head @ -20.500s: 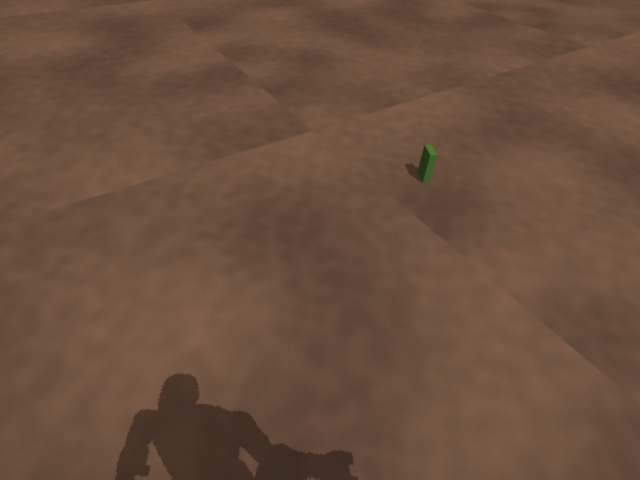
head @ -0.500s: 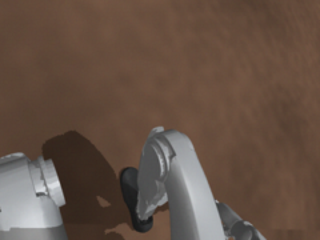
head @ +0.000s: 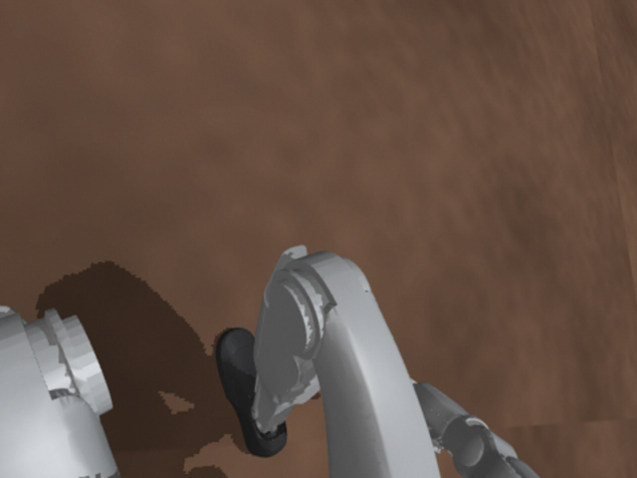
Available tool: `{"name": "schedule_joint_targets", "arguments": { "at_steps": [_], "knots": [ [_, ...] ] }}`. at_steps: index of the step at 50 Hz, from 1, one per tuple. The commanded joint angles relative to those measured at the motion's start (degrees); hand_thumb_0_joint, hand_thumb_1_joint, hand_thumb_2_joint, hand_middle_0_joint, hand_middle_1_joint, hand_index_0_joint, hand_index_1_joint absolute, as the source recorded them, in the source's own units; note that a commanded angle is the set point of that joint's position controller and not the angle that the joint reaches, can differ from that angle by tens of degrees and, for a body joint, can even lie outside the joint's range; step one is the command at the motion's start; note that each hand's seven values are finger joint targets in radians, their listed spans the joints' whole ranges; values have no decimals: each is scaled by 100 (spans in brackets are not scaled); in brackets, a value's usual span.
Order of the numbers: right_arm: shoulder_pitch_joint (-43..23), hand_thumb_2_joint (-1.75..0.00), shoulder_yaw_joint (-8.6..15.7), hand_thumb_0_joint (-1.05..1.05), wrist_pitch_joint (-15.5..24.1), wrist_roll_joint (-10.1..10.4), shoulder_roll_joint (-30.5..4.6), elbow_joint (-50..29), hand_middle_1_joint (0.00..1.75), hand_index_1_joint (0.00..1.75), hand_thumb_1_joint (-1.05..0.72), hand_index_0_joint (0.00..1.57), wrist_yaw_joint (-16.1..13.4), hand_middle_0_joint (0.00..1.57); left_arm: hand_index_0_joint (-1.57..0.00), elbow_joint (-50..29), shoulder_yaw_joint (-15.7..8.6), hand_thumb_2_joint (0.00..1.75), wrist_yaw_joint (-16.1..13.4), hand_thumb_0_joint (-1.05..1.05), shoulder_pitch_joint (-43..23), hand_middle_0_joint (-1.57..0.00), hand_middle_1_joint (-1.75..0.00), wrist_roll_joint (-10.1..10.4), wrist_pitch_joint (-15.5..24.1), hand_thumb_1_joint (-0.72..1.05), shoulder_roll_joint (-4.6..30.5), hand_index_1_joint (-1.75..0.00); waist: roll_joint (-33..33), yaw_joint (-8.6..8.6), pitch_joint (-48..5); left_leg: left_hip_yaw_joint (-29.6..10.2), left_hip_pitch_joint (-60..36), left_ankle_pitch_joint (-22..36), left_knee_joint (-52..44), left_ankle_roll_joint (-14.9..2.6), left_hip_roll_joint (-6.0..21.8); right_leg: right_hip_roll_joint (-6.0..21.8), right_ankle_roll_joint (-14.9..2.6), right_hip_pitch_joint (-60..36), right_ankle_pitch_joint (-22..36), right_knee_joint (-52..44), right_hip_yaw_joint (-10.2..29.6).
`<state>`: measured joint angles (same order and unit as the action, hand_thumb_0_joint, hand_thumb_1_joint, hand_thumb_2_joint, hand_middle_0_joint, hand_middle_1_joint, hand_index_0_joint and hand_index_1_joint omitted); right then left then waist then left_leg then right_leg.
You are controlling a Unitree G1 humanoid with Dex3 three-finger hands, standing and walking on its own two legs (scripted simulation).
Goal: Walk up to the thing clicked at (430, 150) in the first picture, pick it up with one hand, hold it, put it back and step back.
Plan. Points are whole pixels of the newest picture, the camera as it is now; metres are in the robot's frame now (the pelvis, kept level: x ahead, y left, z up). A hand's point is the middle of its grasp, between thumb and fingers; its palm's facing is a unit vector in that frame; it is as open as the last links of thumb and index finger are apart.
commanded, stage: lower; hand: left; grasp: from the side
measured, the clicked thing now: out of the picture +0.46 +0.37 -0.19
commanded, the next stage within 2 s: loosen in 0.44 s
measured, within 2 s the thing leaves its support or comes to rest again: rests again in 1.62 s
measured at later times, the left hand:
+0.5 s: hand out of the picture +0.45 +0.38 -0.17, palm faces +0.59 -0.81 -0.04, open 12.7 cm
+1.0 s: hand out of the picture +0.45 +0.38 -0.16, palm faces +0.58 -0.82 -0.01, open 14.1 cm
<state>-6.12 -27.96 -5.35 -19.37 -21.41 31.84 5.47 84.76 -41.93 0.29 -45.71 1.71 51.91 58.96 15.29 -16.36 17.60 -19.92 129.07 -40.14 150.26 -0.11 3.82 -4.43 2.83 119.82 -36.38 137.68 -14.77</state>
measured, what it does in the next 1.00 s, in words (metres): stands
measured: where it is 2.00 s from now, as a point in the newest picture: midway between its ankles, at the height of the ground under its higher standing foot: (179, 455)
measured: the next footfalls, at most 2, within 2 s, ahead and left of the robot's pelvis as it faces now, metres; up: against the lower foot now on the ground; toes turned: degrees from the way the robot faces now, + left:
none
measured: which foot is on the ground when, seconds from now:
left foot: down 0.00-1.00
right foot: down 0.00-1.00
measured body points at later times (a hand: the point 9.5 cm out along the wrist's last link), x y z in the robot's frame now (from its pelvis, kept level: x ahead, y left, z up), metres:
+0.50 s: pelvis +0.00 +0.00 +0.00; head +0.25 +0.18 +0.32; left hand +0.42 +0.42 -0.16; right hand +0.15 -0.25 -0.04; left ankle +0.08 +0.13 -0.26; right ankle +0.13 -0.11 -0.26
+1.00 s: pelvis +0.00 +0.01 +0.00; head +0.24 +0.19 +0.32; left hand +0.42 +0.42 -0.16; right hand +0.15 -0.24 -0.04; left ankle +0.08 +0.13 -0.26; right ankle +0.13 -0.11 -0.26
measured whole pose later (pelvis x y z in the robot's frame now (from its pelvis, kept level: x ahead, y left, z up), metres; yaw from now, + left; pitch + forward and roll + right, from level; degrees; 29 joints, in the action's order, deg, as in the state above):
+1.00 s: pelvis +0.00 +0.01 +0.00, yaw -1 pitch +14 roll -18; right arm -9.0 -31.2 -5.7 -19.8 -21.4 29.2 5.0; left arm 87.0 -38.6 0.5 -45.3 4.4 54.7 60.0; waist 16.3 -16.1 18.2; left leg -21.6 127.9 -40.9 151.2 -0.8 4.4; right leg -5.6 3.7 118.1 -35.8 136.8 -15.9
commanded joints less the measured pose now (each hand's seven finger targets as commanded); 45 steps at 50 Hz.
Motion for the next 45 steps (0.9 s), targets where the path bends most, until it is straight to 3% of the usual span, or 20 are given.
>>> {"name": "schedule_joint_targets", "arguments": {
  "at_steps": [1, 6, 17, 18, 23, 27, 28, 31, 34, 38, 45],
  "knots": [
    [441, -90, 582, 0, -65, -36, -2068, -14, 30, 30, -89, 20, -139, 20, -112, -1089, 133, 114, 28, 0, -1336, -108, -132, 21, 532, -2, 1661, -129, -3757, -527, -3561, 344, -2768, 1034, -1837, 176, 381, -168, -284, -1593, 1155, -950, -454],
    [404, -90, 527, 0, -56, -32, -2072, -47, 30, 30, -89, 20, -139, 20, -114, -979, 156, 115, 10, 0, -1300, -109, -132, 157, 541, -2, 1545, -130, -3567, -541, -3580, 305, -2711, 1164, -1768, 149, 375, -201, -263, -1718, 1286, -973, -475],
    [196, -90, 409, 0, -100, -100, -2095, -110, 30, 30, -89, 20, -162, 20, -113, -1050, -9, 114, -122, 0, -1221, -108, -131, 93, 682, -2, 1959, -129, -3808, -474, -3533, 290, -2835, 1302, -1736, 175, 422, -248, -274, -1801, 1335, -950, -503],
    [142, -90, 406, 0, -110, -88, -2095, -132, 30, 30, -89, 20, -163, 20, -114, -976, 63, 114, -122, 0, -1221, -110, -131, 108, 679, -2, 1828, -129, -3766, -515, -3412, 256, -2773, 1213, -1774, 180, 430, -232, -282, -1695, 1257, -923, -524],
    [112, -90, 371, 0, -96, -98, -2094, -169, 30, 30, -89, 20, -182, 20, -113, -918, 58, 113, -97, 0, -1179, -109, -130, 152, 689, -6, 1886, -128, -3561, -512, -3400, 317, -2550, 965, -1718, 127, 406, -263, -272, -1792, 1125, -1019, -514],
    [36, -90, 384, 0, -77, -111, -2083, -168, 30, 30, -89, 20, -193, 20, -112, -866, 270, 112, -26, 0, -1151, -108, -129, 150, 704, -2, 1628, -127, -3554, -566, -3325, 269, -2642, 962, -1719, 142, 433, -270, -267, -1659, 1135, -990, -543],
    [63, -89, 391, 0, -74, -108, -2091, -163, 30, 30, -89, 20, -188, 20, -117, -909, 262, 104, -28, 0, -1166, -112, -125, 147, 706, -5, 1665, -122, -3551, -570, -3380, 268, -2640, 942, -1725, 140, 420, -278, -272, -1694, 1123, -997, -551],
    [89, -88, 367, 0, -54, -89, -2098, -177, 30, 30, -89, 20, -189, 20, -96, -896, 186, 80, -41, 0, -1175, -90, -101, 256, 701, -18, 1666, -98, -3473, -529, -3443, 269, -2592, 1036, -1691, 123, 422, -286, -257, -1817, 1216, -994, -550],
    [78, -88, 351, 0, -47, -83, -2115, -189, 30, 30, -88, 20, -184, 20, -83, -865, 150, 56, -33, 0, -1204, -78, -83, 356, 764, -26, 1587, -79, -3516, -572, -3378, 220, -2642, 1025, -1733, 143, 431, -282, -259, -1786, 1206, -981, -581],
    [17, -89, 339, 0, -67, -96, -2088, -215, 30, 30, -89, 20, -194, 20, -60, -935, 178, 40, -35, 0, -1210, -55, -61, 246, 775, -42, 1756, -57, -3586, -505, -3339, 257, -2609, 1005, -1734, 143, 434, -289, -277, -1759, 1164, -982, -561],
    [36, -89, 355, 0, -89, -59, -2110, -261, 30, 30, -88, 20, -190, 20, -48, -646, 288, 27, -27, 0, -1104, -44, -46, 282, 675, -48, 1545, -42, -3437, -552, -3142, 221, -2443, 729, -1813, 125, 424, -301, -284, -1614, 974, -1026, -605]
  ]
}}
